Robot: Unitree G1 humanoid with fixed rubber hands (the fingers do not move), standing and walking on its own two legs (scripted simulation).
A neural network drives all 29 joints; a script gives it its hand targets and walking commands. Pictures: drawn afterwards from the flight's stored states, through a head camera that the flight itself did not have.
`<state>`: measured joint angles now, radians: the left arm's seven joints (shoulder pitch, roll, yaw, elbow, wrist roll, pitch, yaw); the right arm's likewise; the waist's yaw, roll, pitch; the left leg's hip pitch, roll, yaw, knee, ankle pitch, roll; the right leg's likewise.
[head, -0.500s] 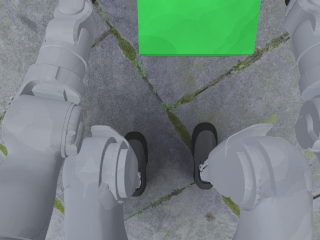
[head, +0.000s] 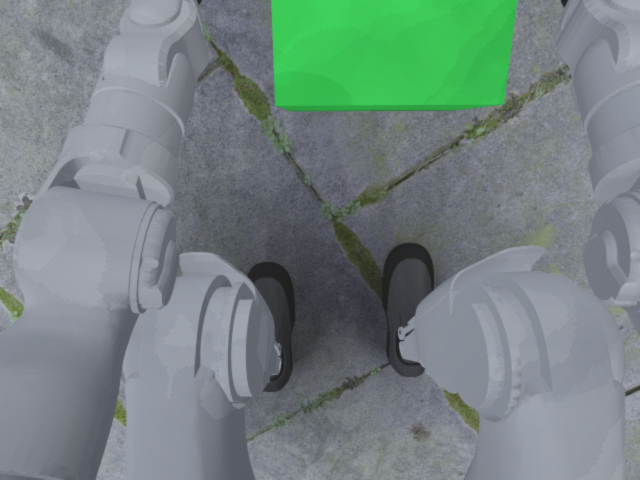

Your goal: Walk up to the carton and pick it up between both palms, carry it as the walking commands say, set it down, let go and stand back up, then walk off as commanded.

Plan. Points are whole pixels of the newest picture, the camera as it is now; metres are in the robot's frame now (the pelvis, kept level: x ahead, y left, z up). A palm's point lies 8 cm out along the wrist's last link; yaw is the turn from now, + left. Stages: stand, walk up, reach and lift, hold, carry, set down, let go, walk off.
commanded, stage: reach and lift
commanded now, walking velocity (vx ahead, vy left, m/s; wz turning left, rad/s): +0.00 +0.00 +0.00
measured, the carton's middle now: out of the picture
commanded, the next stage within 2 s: none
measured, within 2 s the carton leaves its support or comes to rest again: leaves its support in 1.24 s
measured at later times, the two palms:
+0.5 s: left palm out of the picture +0.55 +0.10 -0.19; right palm out of the picture +0.54 -0.21 -0.18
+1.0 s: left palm out of the picture +0.56 +0.10 -0.19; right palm out of the picture +0.54 -0.22 -0.18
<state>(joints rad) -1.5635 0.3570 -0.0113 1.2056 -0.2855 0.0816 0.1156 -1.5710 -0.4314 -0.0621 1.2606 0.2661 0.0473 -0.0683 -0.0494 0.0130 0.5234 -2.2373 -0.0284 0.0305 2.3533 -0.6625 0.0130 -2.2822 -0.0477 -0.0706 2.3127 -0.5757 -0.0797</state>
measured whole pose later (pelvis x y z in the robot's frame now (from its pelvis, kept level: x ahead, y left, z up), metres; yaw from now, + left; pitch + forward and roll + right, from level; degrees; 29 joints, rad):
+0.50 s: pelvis +0.00 +0.00 +0.01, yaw +0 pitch +32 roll +1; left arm -1.61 0.29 0.04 1.24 -0.20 0.06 0.12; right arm -1.60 -0.40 -0.06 1.28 0.24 0.03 -0.08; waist -0.06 0.01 0.52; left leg -2.23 -0.03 0.03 2.33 -0.65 0.01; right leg -2.28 -0.05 -0.07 2.29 -0.57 -0.08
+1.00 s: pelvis +0.00 +0.00 +0.00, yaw +1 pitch +31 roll +1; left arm -1.58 0.29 0.11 1.20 -0.15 0.15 0.05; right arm -1.58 -0.42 -0.06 1.20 0.22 0.14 -0.02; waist -0.07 0.03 0.52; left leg -2.24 -0.04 0.04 2.37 -0.67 0.02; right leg -2.28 -0.06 -0.06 2.33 -0.59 -0.08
